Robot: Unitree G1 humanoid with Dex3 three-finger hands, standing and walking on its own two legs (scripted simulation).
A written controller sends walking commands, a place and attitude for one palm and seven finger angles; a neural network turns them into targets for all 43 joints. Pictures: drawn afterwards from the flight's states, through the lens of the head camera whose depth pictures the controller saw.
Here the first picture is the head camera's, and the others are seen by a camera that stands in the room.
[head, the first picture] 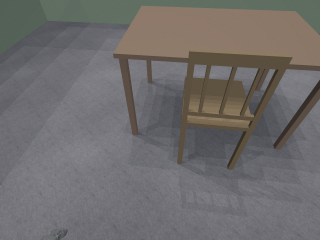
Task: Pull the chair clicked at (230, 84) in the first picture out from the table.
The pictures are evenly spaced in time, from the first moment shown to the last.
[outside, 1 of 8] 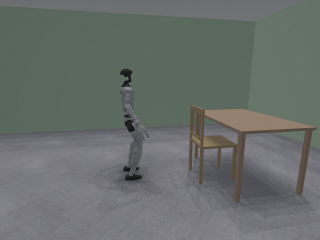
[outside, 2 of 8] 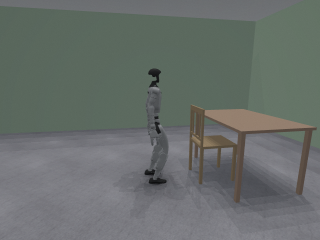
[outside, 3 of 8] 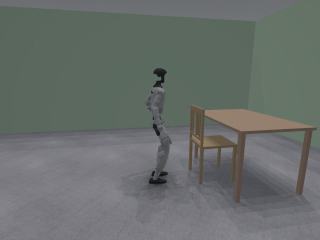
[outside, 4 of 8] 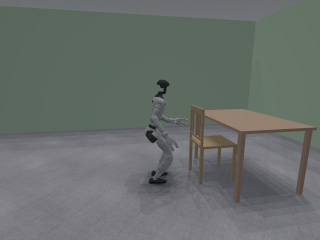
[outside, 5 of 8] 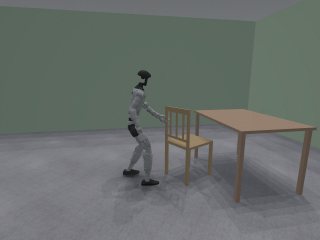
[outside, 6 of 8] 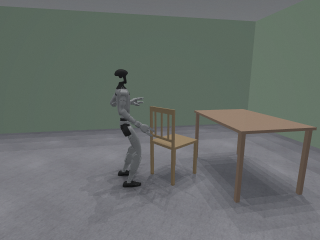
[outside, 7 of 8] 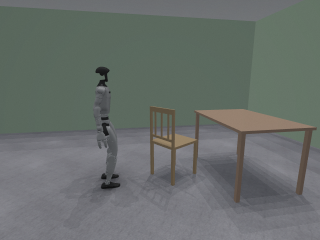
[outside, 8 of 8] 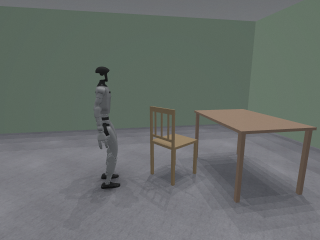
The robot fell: no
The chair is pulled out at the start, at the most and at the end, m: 0.00 0.45 0.45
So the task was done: yes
